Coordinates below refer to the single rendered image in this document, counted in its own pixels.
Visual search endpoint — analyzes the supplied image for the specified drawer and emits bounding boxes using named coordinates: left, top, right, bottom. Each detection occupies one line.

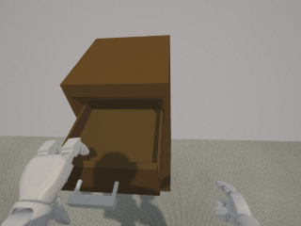
left=61, top=98, right=165, bottom=196

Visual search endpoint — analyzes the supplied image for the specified left robot hand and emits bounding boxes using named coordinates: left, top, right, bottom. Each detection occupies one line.
left=19, top=137, right=89, bottom=225

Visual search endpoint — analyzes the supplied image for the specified handle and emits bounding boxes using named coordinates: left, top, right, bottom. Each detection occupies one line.
left=66, top=180, right=119, bottom=210

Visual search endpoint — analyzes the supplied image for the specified right robot hand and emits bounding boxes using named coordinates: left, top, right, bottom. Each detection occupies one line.
left=215, top=180, right=252, bottom=226

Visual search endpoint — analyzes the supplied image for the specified robot left forearm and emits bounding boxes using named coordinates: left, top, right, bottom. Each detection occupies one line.
left=1, top=200, right=53, bottom=226

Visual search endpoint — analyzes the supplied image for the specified cabinet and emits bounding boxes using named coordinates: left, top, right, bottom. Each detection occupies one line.
left=60, top=35, right=171, bottom=192

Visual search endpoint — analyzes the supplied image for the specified robot right forearm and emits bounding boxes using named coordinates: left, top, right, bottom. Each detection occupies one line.
left=235, top=215, right=261, bottom=226

